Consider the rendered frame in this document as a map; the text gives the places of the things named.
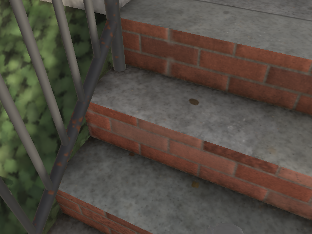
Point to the robot right thigh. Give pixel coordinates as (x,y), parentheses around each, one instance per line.
(223,228)

